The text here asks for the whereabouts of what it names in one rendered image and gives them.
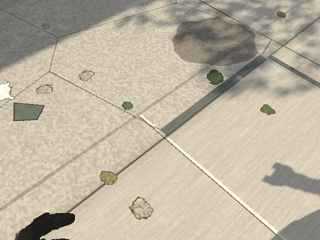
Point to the left robot hand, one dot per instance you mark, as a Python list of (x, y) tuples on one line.
[(44, 224)]

